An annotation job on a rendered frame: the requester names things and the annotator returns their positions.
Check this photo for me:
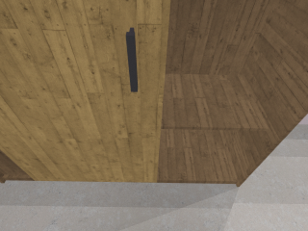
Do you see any handle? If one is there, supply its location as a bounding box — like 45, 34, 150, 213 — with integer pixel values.
125, 27, 138, 92

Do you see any wardrobe door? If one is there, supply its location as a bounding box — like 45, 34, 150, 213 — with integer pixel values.
0, 0, 171, 183
0, 150, 28, 175

